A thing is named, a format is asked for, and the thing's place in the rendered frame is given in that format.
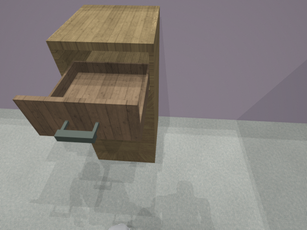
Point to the cabinet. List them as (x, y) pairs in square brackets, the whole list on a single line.
[(115, 33)]

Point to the drawer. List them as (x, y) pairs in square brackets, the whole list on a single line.
[(115, 94)]

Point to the handle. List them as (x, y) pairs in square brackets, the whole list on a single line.
[(76, 136)]

